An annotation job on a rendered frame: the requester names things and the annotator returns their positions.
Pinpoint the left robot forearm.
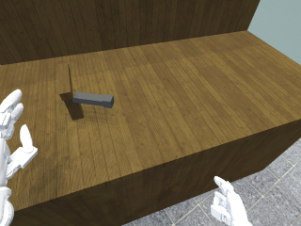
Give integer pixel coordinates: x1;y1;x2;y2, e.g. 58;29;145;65
0;186;14;226

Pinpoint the robot right hand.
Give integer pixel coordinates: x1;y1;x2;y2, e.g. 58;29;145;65
211;176;248;226

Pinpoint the tap lever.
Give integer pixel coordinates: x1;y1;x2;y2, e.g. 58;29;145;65
72;91;115;108

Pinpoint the counter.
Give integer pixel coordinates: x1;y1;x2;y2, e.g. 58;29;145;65
0;0;301;226

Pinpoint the robot left hand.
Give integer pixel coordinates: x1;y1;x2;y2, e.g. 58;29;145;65
0;89;38;187

